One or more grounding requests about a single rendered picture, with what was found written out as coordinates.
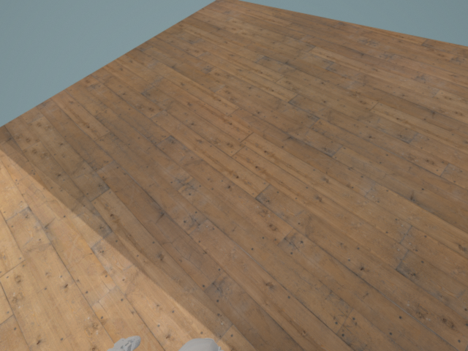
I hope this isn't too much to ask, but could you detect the left robot hand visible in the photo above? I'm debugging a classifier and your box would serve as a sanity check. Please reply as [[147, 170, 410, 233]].
[[107, 336, 141, 351]]

